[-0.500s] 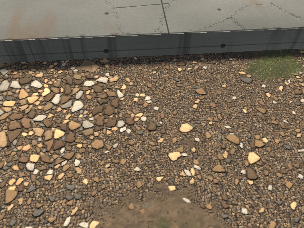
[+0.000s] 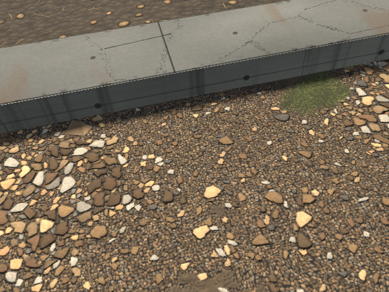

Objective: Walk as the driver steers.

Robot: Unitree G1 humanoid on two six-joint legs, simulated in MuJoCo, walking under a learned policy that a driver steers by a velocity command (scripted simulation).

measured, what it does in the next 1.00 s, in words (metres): walks ahead, turning left: left foot, then right foot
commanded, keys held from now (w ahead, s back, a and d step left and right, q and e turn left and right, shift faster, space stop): w+q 0.92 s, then w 0.08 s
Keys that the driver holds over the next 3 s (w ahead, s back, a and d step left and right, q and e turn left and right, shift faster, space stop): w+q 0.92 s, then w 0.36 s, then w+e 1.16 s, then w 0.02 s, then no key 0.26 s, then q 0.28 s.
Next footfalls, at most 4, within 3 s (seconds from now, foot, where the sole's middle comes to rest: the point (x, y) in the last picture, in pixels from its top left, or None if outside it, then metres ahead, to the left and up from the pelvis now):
0.36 left None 0.34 0.14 -0.78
0.82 right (205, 254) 0.66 0.03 -0.78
1.32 left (107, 238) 0.73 0.40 -0.78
1.84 right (129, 170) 1.06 0.35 -0.78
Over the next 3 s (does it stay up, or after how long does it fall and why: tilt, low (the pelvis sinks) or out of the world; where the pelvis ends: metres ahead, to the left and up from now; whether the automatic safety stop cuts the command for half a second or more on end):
stays up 1.42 0.35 0.06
